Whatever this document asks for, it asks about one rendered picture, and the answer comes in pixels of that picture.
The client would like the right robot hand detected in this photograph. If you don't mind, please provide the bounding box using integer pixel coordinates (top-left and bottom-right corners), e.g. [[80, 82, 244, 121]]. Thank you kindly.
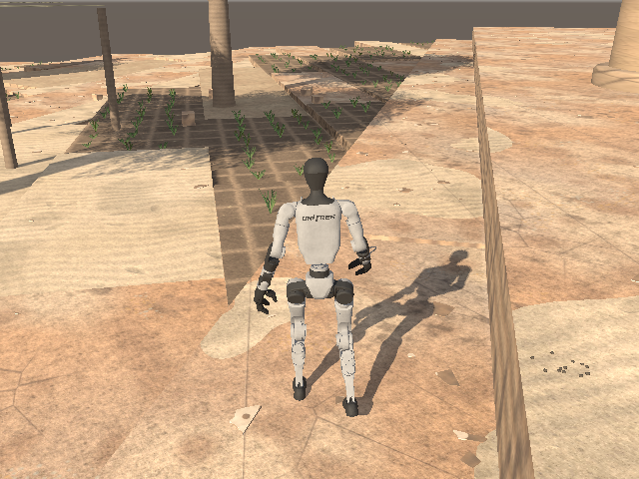
[[348, 258, 371, 275]]

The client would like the robot right forearm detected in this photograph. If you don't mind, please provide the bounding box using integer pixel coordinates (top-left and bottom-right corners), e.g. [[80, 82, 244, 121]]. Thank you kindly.
[[356, 237, 371, 264]]

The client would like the left robot upper arm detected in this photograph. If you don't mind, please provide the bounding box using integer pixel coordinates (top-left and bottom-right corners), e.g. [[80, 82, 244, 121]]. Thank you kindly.
[[270, 202, 297, 258]]

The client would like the robot left forearm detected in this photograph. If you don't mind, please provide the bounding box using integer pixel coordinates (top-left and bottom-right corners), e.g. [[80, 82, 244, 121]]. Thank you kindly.
[[257, 243, 280, 290]]

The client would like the robot right foot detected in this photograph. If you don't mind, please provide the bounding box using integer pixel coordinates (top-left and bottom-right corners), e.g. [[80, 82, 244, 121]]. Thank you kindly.
[[342, 398, 358, 417]]

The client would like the left robot hand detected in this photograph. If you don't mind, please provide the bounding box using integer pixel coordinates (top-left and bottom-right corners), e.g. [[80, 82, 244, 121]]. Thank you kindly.
[[254, 287, 277, 314]]

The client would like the right robot upper arm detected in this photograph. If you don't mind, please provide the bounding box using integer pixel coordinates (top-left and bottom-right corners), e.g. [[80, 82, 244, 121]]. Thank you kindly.
[[338, 200, 367, 252]]

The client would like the humanoid robot head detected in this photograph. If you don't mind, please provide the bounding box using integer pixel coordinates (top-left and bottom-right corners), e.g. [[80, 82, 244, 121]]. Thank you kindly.
[[301, 158, 334, 206]]

